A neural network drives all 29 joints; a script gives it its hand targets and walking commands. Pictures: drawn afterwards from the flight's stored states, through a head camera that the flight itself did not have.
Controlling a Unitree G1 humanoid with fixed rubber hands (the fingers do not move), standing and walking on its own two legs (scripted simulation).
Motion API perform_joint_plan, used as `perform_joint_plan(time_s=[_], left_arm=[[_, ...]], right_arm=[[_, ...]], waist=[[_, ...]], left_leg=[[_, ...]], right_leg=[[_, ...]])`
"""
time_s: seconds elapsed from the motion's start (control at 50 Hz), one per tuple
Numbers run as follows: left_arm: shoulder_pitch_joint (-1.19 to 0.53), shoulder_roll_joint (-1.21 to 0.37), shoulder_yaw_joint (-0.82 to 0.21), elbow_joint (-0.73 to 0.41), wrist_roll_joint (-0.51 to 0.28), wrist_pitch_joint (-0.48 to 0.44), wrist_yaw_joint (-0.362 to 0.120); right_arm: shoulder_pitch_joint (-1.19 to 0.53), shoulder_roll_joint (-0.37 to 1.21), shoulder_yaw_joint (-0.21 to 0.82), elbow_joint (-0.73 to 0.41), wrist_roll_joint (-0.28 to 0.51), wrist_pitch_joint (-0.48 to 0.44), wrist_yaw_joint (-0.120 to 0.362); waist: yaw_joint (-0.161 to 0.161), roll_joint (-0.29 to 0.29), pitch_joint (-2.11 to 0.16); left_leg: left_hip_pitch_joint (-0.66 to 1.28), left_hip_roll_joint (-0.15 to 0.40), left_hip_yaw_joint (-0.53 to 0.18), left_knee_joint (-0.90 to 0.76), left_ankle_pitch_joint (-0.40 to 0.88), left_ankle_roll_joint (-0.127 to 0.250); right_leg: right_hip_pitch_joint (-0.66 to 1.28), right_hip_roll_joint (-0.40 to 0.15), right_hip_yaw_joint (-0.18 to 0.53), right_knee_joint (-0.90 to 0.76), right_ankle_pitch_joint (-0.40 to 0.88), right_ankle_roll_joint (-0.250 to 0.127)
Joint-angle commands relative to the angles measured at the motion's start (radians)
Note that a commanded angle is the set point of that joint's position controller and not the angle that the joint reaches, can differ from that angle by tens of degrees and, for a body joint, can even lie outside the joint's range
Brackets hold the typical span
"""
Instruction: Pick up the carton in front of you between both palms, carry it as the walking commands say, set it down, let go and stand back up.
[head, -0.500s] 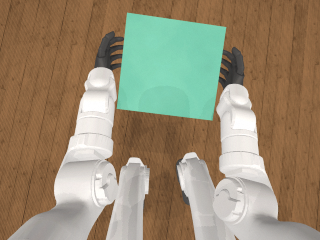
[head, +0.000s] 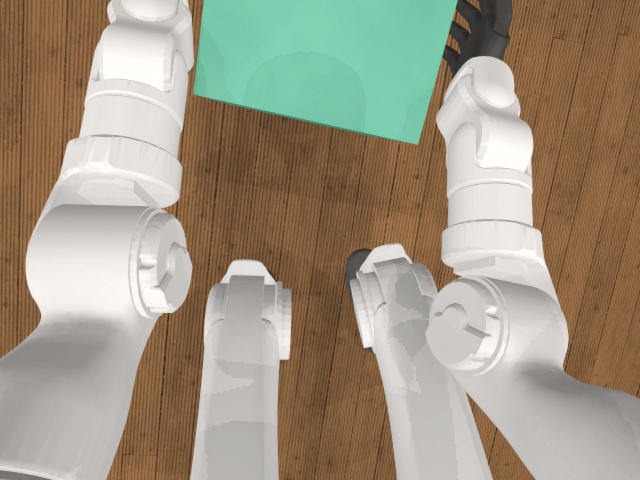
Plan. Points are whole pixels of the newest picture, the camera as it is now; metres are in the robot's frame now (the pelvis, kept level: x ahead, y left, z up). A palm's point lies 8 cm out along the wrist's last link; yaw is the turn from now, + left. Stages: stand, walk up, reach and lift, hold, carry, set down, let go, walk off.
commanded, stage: set down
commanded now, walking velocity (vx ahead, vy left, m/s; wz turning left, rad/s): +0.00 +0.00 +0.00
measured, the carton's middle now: (320, 31) +0.56 -0.01 -0.23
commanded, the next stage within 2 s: none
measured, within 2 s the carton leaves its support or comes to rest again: rests again in 0.76 s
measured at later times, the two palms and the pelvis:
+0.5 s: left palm out of the picture +0.60 +0.13 -0.22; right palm (448, 62) +0.53 -0.16 -0.22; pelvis +0.01 +0.00 -0.06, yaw -1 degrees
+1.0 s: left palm out of the picture +0.60 +0.13 -0.24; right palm (449, 58) +0.53 -0.17 -0.23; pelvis +0.01 +0.01 -0.07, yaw -2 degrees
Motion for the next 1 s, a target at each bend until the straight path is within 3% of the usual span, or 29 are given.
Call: perform_joint_plan(time_s=[0.0, 0.2, 0.28, 0.36, 0.52, 0.62, 0.98], left_arm=[[-0.479, -0.874, -0.301, -0.022, -0.140, -0.035, -0.235], [-0.606, -0.779, -0.397, -0.014, -0.247, -0.066, -0.225], [-0.657, -0.758, -0.427, -0.063, -0.300, -0.092, -0.223], [-0.588, -0.766, -0.389, 0.007, -0.284, -0.101, -0.228], [-0.539, -0.727, -0.310, 0.123, -0.214, -0.099, -0.252], [-0.514, -0.695, -0.263, 0.172, -0.171, -0.089, -0.260], [-0.358, -0.629, -0.180, 0.240, -0.064, -0.060, -0.277]], right_arm=[[-0.776, 0.678, 0.523, -0.021, 0.142, -0.037, 0.250], [-0.874, 0.586, 0.540, -0.030, 0.222, -0.063, 0.222], [-0.863, 0.623, 0.571, -0.014, 0.269, -0.073, 0.211], [-0.826, 0.637, 0.556, 0.027, 0.260, -0.078, 0.221], [-0.780, 0.623, 0.454, 0.123, 0.193, -0.067, 0.247], [-0.770, 0.603, 0.408, 0.162, 0.170, -0.064, 0.264], [-0.585, 0.539, 0.278, 0.277, 0.100, -0.056, 0.308]], waist=[[-0.052, 0.143, -1.216], [-0.086, 0.173, -1.214], [-0.062, 0.150, -1.241], [-0.050, 0.126, -1.139], [-0.032, 0.109, -0.859], [-0.022, 0.100, -0.738], [0.006, 0.114, -0.531]], left_leg=[[0.697, 0.010, 0.048, -0.142, 0.338, -0.018], [0.751, 0.028, 0.023, 0.002, 0.451, -0.010], [0.732, 0.027, 0.014, 0.041, 0.530, 0.004], [0.675, 0.029, 0.006, 0.062, 0.529, 0.014], [0.450, 0.025, 0.016, 0.054, 0.314, 0.029], [0.406, 0.025, 0.008, 0.050, 0.252, 0.036], [0.430, 0.045, -0.034, 0.085, 0.341, 0.043]], right_leg=[[0.564, 0.031, -0.151, -0.038, 0.311, -0.017], [0.544, 0.015, -0.149, 0.090, 0.396, -0.023], [0.602, 0.018, -0.134, 0.134, 0.489, -0.031], [0.551, 0.021, -0.120, 0.152, 0.485, -0.028], [0.466, 0.022, -0.105, 0.160, 0.344, -0.036], [0.405, 0.022, -0.108, 0.167, 0.274, -0.038], [0.224, 0.020, -0.100, 0.207, 0.236, -0.041]])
